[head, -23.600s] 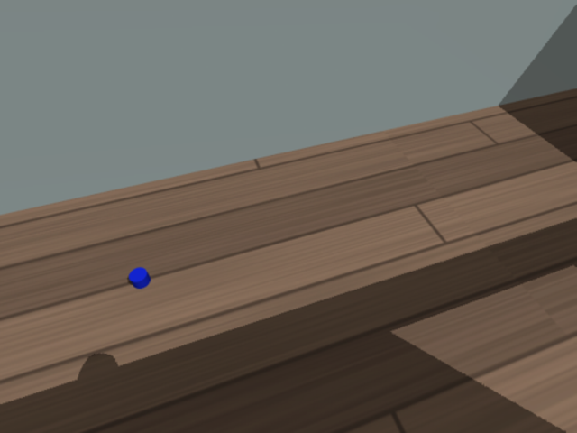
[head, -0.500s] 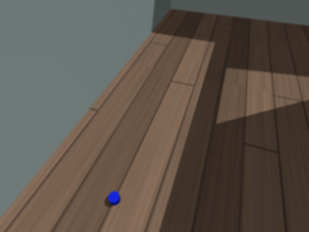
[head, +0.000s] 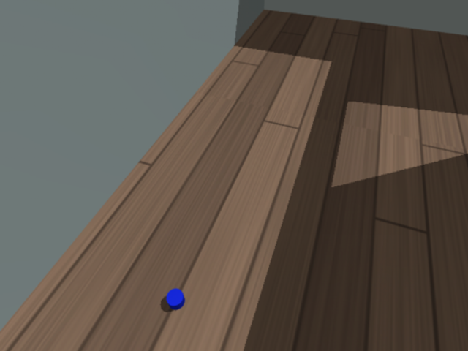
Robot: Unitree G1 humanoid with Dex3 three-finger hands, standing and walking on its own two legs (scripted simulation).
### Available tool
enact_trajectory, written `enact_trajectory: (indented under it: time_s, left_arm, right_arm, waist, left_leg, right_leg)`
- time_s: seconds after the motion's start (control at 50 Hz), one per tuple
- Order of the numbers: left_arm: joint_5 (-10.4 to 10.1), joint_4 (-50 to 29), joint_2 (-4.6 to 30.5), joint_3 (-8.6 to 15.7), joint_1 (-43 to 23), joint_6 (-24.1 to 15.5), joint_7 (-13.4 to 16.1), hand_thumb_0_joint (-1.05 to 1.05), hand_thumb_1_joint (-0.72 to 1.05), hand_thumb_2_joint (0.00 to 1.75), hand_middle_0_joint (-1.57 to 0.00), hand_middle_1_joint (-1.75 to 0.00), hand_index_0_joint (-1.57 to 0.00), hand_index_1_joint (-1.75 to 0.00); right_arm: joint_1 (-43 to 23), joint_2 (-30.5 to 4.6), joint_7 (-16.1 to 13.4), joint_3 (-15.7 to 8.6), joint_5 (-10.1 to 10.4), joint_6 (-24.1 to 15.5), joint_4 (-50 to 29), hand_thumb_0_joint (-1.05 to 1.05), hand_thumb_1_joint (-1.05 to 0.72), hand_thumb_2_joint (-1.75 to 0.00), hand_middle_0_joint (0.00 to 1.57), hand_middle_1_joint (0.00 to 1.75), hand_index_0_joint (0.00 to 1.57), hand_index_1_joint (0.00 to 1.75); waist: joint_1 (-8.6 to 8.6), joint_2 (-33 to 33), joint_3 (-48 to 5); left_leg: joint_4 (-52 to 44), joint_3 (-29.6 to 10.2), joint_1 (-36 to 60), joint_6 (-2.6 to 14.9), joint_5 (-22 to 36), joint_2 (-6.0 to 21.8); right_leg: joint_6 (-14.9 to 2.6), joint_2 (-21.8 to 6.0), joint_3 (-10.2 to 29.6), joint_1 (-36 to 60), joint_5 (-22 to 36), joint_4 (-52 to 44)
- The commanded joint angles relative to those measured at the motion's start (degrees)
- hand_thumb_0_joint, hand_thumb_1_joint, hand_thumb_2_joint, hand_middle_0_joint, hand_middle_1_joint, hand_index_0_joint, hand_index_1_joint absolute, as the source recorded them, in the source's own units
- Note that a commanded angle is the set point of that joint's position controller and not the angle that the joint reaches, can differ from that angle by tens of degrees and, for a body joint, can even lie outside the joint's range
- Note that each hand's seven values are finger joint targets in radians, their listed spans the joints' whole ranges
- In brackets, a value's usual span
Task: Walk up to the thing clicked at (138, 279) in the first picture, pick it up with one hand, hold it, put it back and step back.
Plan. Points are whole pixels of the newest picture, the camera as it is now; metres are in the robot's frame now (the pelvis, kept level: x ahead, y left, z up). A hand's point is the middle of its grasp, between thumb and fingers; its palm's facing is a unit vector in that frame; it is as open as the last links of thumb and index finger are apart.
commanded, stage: stand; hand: left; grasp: from above
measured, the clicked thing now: (175, 299) +0.46 +0.26 -0.76
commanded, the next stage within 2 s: rise first in 0.84 s
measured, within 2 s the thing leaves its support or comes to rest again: neither
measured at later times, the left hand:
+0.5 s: hand out of the picture +0.08 +0.25 -0.16, palm faces -0.04 -0.94 -0.35, open 7.3 cm
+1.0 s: hand out of the picture +0.09 +0.25 -0.16, palm faces +0.00 -0.94 -0.34, open 7.4 cm
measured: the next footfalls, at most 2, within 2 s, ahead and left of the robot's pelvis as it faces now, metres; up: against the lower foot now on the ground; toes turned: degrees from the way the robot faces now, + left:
none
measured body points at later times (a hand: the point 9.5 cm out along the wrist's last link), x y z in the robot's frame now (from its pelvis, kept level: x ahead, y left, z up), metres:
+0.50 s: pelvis +0.01 +0.00 +0.00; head +0.02 +0.00 +0.45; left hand +0.08 +0.30 -0.13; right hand +0.08 -0.31 -0.13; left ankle -0.01 +0.13 -0.75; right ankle +0.01 -0.14 -0.75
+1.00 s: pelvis +0.00 +0.00 +0.00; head +0.02 +0.00 +0.45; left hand +0.09 +0.30 -0.13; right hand +0.08 -0.30 -0.13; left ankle -0.01 +0.13 -0.75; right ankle +0.01 -0.14 -0.75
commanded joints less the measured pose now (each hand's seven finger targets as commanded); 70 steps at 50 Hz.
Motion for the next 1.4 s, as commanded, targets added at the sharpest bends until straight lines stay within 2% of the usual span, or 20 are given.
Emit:
enact_trajectory:
  time_s: [0.0, 0.06, 0.36, 0.52, 0.68, 0.76, 0.9, 0.92, 0.94, 0.96, 0.98, 1.0, 1.02, 1.04, 1.08, 1.12, 1.2, 1.26, 1.3, 1.38]
  left_arm:
    - [-0.1, -3.2, 12.4, 2.3, -1.3, -1.6, 0.8, 0.00, 0.90, 0.90, -0.20, -0.30, -0.20, -0.30]
    - [-0.3, -3.2, 12.3, 2.3, -1.5, -1.6, 0.9, 0.00, 0.90, 0.90, -0.20, -0.30, -0.20, -0.30]
    - [-0.3, -2.9, 12.5, 2.6, -1.8, -1.4, 0.9, 0.00, 0.90, 0.90, -0.20, -0.30, -0.20, -0.30]
    - [-0.3, -2.9, 12.2, 2.5, -1.4, -1.7, 1.0, 0.00, 0.90, 0.90, -0.20, -0.30, -0.20, -0.30]
    - [-0.3, -2.9, 12.3, 2.6, -1.5, -1.6, 1.0, 0.00, 0.90, 0.90, -0.20, -0.30, -0.20, -0.30]
    - [-0.3, -2.9, 12.4, 2.7, -2.0, -1.4, 1.1, 0.00, 0.90, 0.90, -0.20, -0.30, -0.20, -0.30]
    - [-0.3, -3.0, 12.2, 2.6, -1.8, -1.6, 1.0, 0.00, 0.90, 0.90, -0.20, -0.30, -0.20, -0.30]
    - [-0.2, -3.1, 12.3, 2.6, -1.6, -1.6, 1.0, 0.00, 0.82, 0.90, -0.19, -0.38, -0.19, -0.38]
    - [-2.8, -23.2, 2.1, 3.0, -21.7, -7.0, 1.8, 0.00, 0.74, 0.96, -0.26, -0.46, -0.22, -0.46]
    - [-2.3, -17.2, 5.2, 4.0, -27.8, -6.1, 2.0, 0.00, 0.66, 0.96, -0.26, -0.52, -0.21, -0.54]
    - [-1.0, -7.3, 10.4, 7.7, -18.0, -3.9, 2.3, 0.00, 0.58, 0.96, -0.22, -0.60, -0.18, -0.62]
    - [-0.3, -3.7, 10.1, 8.3, -12.8, -2.9, 1.3, 0.00, 0.50, 0.91, -0.21, -0.67, -0.20, -0.69]
    - [1.1, -6.9, 11.0, 8.6, -14.4, -3.0, 0.4, 0.00, 0.42, 0.89, -0.20, -0.75, -0.20, -0.75]
    - [2.5, -10.2, 15.2, 11.0, -17.7, -3.6, -0.1, 0.00, 0.34, 0.90, -0.19, -0.81, -0.19, -0.82]
    - [5.9, -3.9, 12.4, 11.6, -6.3, -2.2, -1.9, 0.00, 0.18, 0.87, -0.16, -0.93, -0.18, -0.90]
    - [7.7, -9.4, 11.9, 12.2, -3.6, -1.3, -2.4, 0.00, 0.02, 0.92, -0.13, -0.98, -0.15, -0.97]
    - [9.4, -15.0, 8.7, 10.4, -5.5, 3.5, -1.0, 0.00, -0.30, 0.94, -0.12, -1.02, -0.12, -1.02]
    - [9.7, -20.0, 9.2, 10.8, -4.6, 6.6, -0.5, 0.00, -0.51, 0.96, -0.12, -1.04, -0.12, -1.05]
    - [9.7, -22.3, 6.8, 9.1, -4.5, 7.8, -0.6, 0.00, -0.54, 0.96, -0.11, -1.06, -0.11, -1.06]
    - [11.2, -28.1, 8.4, 11.1, -2.9, 7.3, -0.8, 0.00, -0.57, 0.99, -0.08, -1.07, -0.07, -1.08]
  right_arm:
    - [-2.0, -12.1, -0.6, -2.3, 0.3, -1.0, -3.4, 0.00, -0.90, -0.90, 0.20, 0.30, 0.20, 0.30]
    - [-1.8, -12.3, -0.7, -2.2, 0.3, -1.1, -3.4, 0.00, -0.90, -0.90, 0.20, 0.30, 0.20, 0.30]
    - [-1.8, -12.1, -0.8, -2.2, 0.3, -1.0, -3.5, 0.00, -0.90, -0.90, 0.20, 0.30, 0.20, 0.30]
    - [-1.7, -12.0, -0.8, -2.1, 0.4, -1.0, -3.6, 0.00, -0.90, -0.90, 0.20, 0.30, 0.20, 0.30]
    - [-1.6, -12.2, -0.9, -2.2, 0.3, -1.0, -3.8, 0.00, -0.90, -0.90, 0.20, 0.30, 0.20, 0.30]
    - [-1.5, -12.0, -0.9, -2.2, 0.2, -0.9, -3.6, 0.00, -0.90, -0.90, 0.20, 0.30, 0.20, 0.30]
    - [-1.7, -12.1, -0.8, -2.2, 0.2, -1.0, -3.7, 0.00, -0.90, -0.90, 0.20, 0.30, 0.20, 0.30]
    - [-1.7, -12.2, -0.8, -2.3, 0.2, -1.0, -3.8, 0.00, -0.93, -0.92, 0.20, 0.30, 0.20, 0.30]
    - [-1.0, -2.4, -1.7, 0.8, 3.9, -4.0, -20.2, 0.00, -0.99, -0.92, 0.20, 0.30, 0.20, 0.30]
    - [2.0, -3.9, -2.3, 0.5, 4.1, -4.1, -17.0, 0.00, -0.95, -0.91, 0.20, 0.30, 0.20, 0.30]
    - [3.5, -6.0, -2.7, -0.2, 3.8, -3.6, -16.3, 0.00, -0.94, -0.91, 0.20, 0.30, 0.20, 0.30]
    - [4.0, -6.0, -2.5, -1.2, 3.7, -3.1, -17.4, 0.00, -0.92, -0.91, 0.20, 0.30, 0.20, 0.30]
    - [5.0, -6.2, -2.7, -2.4, 3.0, -3.4, -19.0, 0.00, -0.91, -0.90, 0.20, 0.30, 0.20, 0.30]
    - [5.7, -6.1, -3.1, -3.1, 2.8, -4.0, -19.7, 0.00, -0.89, -0.90, 0.20, 0.30, 0.20, 0.30]
    - [6.9, -5.6, -2.6, -4.0, 1.8, -4.4, -21.6, 0.00, -0.91, -0.90, 0.20, 0.30, 0.20, 0.30]
    - [7.1, -5.2, -2.3, -4.8, 1.8, -4.4, -24.6, 0.00, -0.91, -0.90, 0.20, 0.30, 0.20, 0.30]
    - [4.8, -4.4, -1.9, -4.5, 2.3, -4.3, -29.7, 0.00, -0.88, -0.89, 0.20, 0.30, 0.20, 0.30]
    - [3.3, -3.7, -1.7, -4.4, 2.5, -4.9, -32.7, 0.00, -0.89, -0.90, 0.20, 0.30, 0.20, 0.30]
    - [3.7, -3.5, -1.5, -4.2, 2.4, -5.6, -33.5, 0.00, -0.91, -0.90, 0.20, 0.30, 0.20, 0.30]
    - [6.3, -3.0, -1.5, -4.7, 1.8, -6.9, -33.2, 0.00, -0.89, -0.90, 0.20, 0.30, 0.20, 0.30]
  waist:
    - [0.28, -0.2, -4.3]
    - [0.10, 0.7, -5.5]
    - [0.17, 0.3, -5.1]
    - [0.20, -0.1, -6.1]
    - [0.23, 0.9, -5.6]
    - [0.16, 0.7, -4.1]
    - [0.30, 0.7, -4.4]
    - [0.31, 0.8, -5.2]
    - [-5.78, 0.9, -0.8]
    - [-3.93, -0.4, -3.4]
    - [-3.43, -2.8, -2.0]
    - [-1.08, -0.6, -2.0]
    - [-1.35, -0.5, -6.2]
    - [-0.75, -0.6, -11.4]
    - [0.21, 0.3, -15.3]
    - [2.54, 3.5, -19.9]
    - [1.30, 3.2, -15.8]
    - [0.81, 1.5, -14.6]
    - [-0.48, -0.9, -13.5]
    - [-0.61, 1.6, -17.2]
  left_leg:
    - [-2.8, -4.5, 1.3, 2.18, 6.0, 5.8]
    - [-2.2, -4.2, 2.0, 2.28, 8.5, 6.0]
    - [-2.9, -4.2, 1.1, 2.19, 7.4, 5.8]
    - [-1.8, -4.1, 2.6, 2.19, 11.2, 6.1]
    - [-2.1, -3.9, 2.4, 2.21, 9.9, 5.9]
    - [-3.0, -4.1, 0.9, 2.22, 6.7, 5.8]
    - [-2.8, -4.3, 0.9, 2.20, 7.4, 5.7]
    - [-2.7, -4.3, 1.2, 2.28, 7.5, 5.8]
    - [1.9, 1.7, -8.1, 1.90, -0.3, -1.9]
    - [2.9, 1.6, -8.1, 2.17, -1.4, -2.1]
    - [4.5, 1.3, -10.5, 2.35, -3.0, -2.3]
    - [6.2, 1.5, -12.6, 1.96, -1.6, -2.2]
    - [7.9, 1.5, -12.7, 2.14, -0.6, -2.5]
    - [9.6, 1.0, -12.4, 2.01, 1.5, -2.3]
    - [14.1, 0.3, -15.5, 1.53, 4.8, -2.9]
    - [15.6, 0.3, -14.6, 1.04, 7.0, -3.4]
    - [16.7, -0.6, -19.5, 0.80, 1.8, -2.8]
    - [19.0, -1.1, -23.4, 0.99, -3.2, -2.3]
    - [20.9, -1.1, -25.6, 1.27, -6.0, -2.2]
    - [26.5, -2.0, -28.6, 1.18, -4.9, -1.6]
  right_leg:
    - [-2.75, -5.5, 3.2, -1.0, 8.0, -2.6]
    - [-2.84, -5.9, 3.3, 0.0, 11.1, -2.2]
    - [-2.94, -5.8, 2.9, 0.5, 9.8, -2.1]
    - [-2.87, -6.1, 2.8, 0.8, 14.2, -1.9]
    - [-2.82, -6.1, 3.0, 0.8, 12.9, -2.4]
    - [-2.90, -5.9, 3.0, 0.3, 9.1, -2.8]
    - [-2.97, -5.8, 2.9, 0.5, 9.7, -2.8]
    - [-2.98, -5.9, 2.8, 0.8, 9.8, -2.7]
    - [-1.77, 1.2, -3.6, -10.6, 2.0, 0.6]
    - [-1.60, 0.9, -3.9, -7.8, -0.2, 0.8]
    - [-1.97, 1.5, -4.4, -9.5, -2.7, 1.8]
    - [-2.36, 1.7, -4.8, -10.4, -2.7, 3.7]
    - [-2.46, 1.5, -4.3, -10.7, -1.9, 5.2]
    - [-2.16, 1.2, -4.2, -9.9, 0.8, 7.2]
    - [-2.43, 1.3, -4.5, -10.9, 4.0, 12.3]
    - [-2.81, 1.4, -4.4, -10.6, 5.1, 14.2]
    - [-2.71, 1.8, -5.1, -15.9, -0.8, 15.7]
    - [-2.60, 2.0, -5.5, -20.1, -6.1, 17.5]
    - [-2.31, 2.0, -5.5, -23.3, -8.7, 19.1]
    - [-2.33, 1.9, -5.5, -27.8, -7.5, 26.2]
